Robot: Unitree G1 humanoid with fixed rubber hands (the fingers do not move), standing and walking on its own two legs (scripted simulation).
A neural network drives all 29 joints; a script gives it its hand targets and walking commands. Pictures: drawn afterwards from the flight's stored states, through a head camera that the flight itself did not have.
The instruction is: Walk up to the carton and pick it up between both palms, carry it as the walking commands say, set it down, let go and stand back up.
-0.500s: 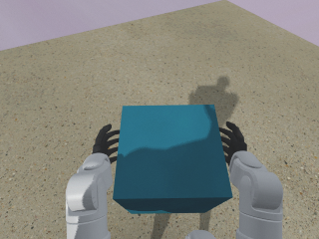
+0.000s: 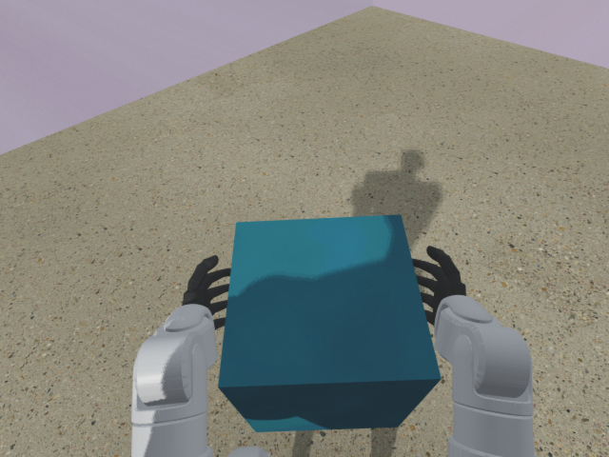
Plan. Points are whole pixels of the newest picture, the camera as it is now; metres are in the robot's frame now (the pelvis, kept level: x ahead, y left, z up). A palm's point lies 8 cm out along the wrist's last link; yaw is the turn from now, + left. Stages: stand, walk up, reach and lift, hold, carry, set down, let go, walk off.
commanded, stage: carry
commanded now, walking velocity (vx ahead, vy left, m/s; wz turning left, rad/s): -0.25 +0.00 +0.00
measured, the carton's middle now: (322, 332) +0.28 -0.02 +0.01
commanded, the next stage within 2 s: none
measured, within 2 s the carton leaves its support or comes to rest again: neither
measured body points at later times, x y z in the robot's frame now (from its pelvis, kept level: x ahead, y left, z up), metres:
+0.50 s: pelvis -0.20 +0.06 +0.00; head -0.18 +0.10 +0.45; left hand +0.08 +0.24 +0.08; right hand +0.11 -0.06 +0.10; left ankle -0.17 +0.14 -0.74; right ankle -0.23 -0.12 -0.63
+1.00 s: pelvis -0.39 +0.03 +0.00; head -0.38 +0.00 +0.45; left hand -0.09 +0.16 +0.08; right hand -0.11 -0.14 +0.07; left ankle -0.41 +0.20 -0.64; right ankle -0.35 -0.05 -0.74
